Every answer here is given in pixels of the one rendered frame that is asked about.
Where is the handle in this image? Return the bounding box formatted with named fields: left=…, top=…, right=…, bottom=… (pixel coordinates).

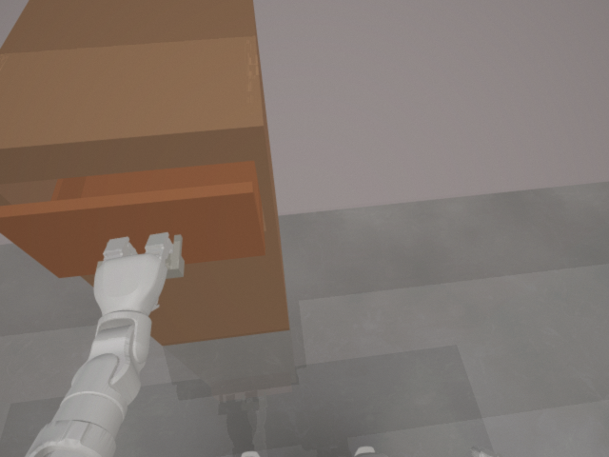
left=96, top=234, right=185, bottom=279

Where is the drawer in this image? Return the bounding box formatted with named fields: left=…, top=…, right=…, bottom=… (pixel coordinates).
left=0, top=161, right=265, bottom=278

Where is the left robot hand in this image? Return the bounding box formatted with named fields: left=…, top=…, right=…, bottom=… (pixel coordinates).
left=94, top=232, right=174, bottom=316

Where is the cabinet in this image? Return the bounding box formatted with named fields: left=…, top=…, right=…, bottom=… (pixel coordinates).
left=0, top=0, right=289, bottom=346

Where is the right robot shin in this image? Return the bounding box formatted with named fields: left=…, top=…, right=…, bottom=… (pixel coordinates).
left=354, top=447, right=375, bottom=456

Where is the left robot forearm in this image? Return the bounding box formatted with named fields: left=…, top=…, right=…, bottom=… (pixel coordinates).
left=25, top=310, right=151, bottom=457

